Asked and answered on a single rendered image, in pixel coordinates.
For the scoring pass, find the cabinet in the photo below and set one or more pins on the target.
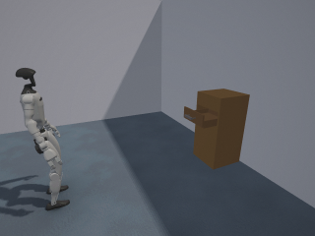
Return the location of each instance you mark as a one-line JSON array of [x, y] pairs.
[[220, 145]]

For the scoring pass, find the humanoid robot head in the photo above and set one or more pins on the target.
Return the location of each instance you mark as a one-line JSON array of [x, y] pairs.
[[27, 73]]

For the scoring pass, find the drawer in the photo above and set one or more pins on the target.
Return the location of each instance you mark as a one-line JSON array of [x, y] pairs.
[[205, 118]]

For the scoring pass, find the left robot hand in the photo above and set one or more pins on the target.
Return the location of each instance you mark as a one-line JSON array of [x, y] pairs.
[[53, 129]]

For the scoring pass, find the right robot hand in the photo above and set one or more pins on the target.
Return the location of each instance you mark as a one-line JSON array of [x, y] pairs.
[[51, 154]]

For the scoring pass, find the right robot shin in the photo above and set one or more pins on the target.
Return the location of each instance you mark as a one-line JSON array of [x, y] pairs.
[[54, 186]]

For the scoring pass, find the right robot upper arm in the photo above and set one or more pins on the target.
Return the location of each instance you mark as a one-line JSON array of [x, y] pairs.
[[28, 102]]

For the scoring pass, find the handle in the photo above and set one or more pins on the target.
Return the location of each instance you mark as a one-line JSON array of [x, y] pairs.
[[188, 116]]

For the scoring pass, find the left robot forearm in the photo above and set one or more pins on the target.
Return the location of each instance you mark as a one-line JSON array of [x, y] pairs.
[[46, 124]]

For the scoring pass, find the right robot forearm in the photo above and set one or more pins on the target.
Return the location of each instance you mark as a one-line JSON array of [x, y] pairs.
[[36, 134]]

